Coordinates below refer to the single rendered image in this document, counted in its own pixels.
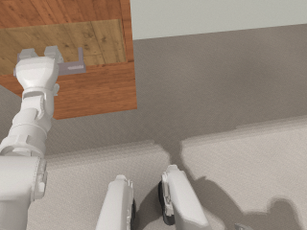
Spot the handle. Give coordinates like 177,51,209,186
13,47,86,78

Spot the robot left hand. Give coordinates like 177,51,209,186
15,45,64,97

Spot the robot left upper arm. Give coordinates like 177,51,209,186
0,155,48,230

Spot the robot right foot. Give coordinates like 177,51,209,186
157,180,176,226

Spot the drawer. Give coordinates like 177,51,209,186
0,18,127,76

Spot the robot right thigh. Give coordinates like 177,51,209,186
161,169,213,230

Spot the cabinet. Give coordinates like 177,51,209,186
0,0,137,120

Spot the left robot forearm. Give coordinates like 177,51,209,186
0,87,55,159

